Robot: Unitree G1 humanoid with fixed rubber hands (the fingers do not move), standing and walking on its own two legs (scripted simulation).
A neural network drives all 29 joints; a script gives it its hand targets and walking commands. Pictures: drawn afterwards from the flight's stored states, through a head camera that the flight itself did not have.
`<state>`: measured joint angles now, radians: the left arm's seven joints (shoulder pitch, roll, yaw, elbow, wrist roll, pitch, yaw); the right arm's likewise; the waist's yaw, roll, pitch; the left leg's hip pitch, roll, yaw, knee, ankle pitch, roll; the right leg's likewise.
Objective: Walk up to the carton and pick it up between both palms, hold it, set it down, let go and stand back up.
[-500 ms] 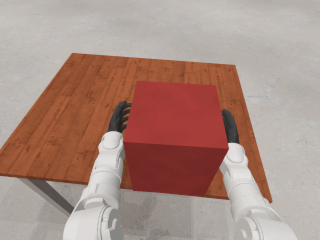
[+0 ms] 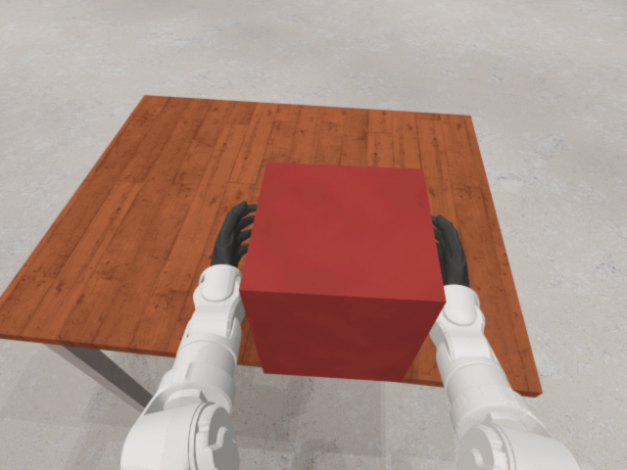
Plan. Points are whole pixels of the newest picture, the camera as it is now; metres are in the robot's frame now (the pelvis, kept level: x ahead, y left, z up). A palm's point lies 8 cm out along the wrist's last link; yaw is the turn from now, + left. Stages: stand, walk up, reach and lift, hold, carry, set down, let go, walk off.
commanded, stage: set down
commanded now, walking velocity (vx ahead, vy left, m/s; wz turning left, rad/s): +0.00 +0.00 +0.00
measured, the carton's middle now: (337, 278) +0.38 +0.00 +0.00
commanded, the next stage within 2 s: none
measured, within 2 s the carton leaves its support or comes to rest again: neither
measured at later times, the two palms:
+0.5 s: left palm (228, 260) +0.38 +0.15 +0.04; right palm (450, 276) +0.36 -0.15 +0.04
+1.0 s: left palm (231, 260) +0.40 +0.15 +0.02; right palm (446, 280) +0.37 -0.15 +0.01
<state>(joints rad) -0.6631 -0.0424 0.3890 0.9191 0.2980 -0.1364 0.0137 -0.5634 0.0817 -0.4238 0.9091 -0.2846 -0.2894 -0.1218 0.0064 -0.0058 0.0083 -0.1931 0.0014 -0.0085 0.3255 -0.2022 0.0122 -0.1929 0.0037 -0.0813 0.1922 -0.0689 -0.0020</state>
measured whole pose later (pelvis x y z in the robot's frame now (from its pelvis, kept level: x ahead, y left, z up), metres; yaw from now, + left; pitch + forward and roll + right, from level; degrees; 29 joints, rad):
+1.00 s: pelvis -0.01 +0.00 -0.01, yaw -3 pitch +10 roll -2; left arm -0.74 0.07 0.27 1.11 0.14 -0.26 0.08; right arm -0.69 -0.01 -0.25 1.14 -0.07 -0.31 -0.12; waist 0.02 -0.01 -0.05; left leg -0.38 0.02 0.04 0.46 -0.26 0.01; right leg -0.41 0.02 -0.04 0.35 -0.11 -0.01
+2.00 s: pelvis -0.04 -0.02 -0.01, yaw -1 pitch +9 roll +0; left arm -1.00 0.36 -0.05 1.14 -0.33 0.10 0.03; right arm -0.92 -0.24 0.01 0.99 0.33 0.15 -0.15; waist -0.01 -0.02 -0.12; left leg -0.41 0.02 0.01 0.46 -0.21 -0.02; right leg -0.46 0.01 -0.07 0.41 -0.11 -0.04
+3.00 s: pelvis -0.02 +0.00 +0.00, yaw -2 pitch -2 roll +0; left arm -0.26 0.25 0.10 0.33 -0.19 0.24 0.00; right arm -0.20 -0.19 -0.06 0.33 0.22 0.15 -0.07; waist 0.03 0.00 0.02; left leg -0.11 0.00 0.03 0.35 -0.21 0.01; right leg -0.16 0.00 -0.04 0.31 -0.11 -0.01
